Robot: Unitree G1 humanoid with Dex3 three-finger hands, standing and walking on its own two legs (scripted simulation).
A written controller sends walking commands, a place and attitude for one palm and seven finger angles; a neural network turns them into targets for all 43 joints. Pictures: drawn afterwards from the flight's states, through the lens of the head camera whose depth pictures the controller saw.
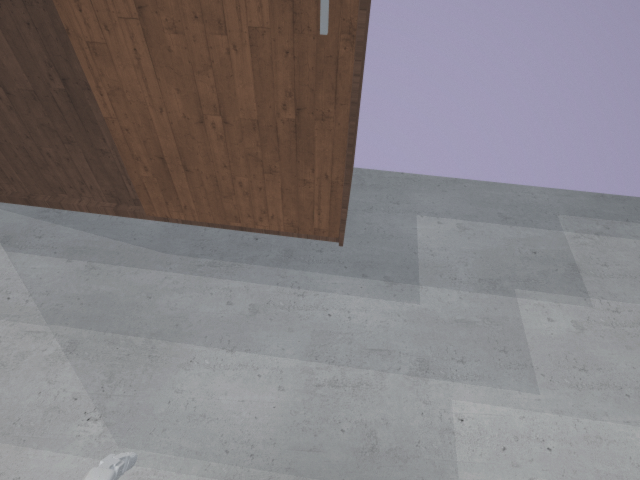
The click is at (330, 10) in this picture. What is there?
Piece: wardrobe's sliding door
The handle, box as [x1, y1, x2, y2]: [320, 0, 328, 34]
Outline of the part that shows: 320,0 320,33 326,34 328,20 328,0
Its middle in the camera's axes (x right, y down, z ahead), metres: +0.01 -0.63 +0.89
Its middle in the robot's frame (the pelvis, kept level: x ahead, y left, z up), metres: +1.12 +0.06 +0.24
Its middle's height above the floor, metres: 1.01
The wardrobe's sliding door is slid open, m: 0.00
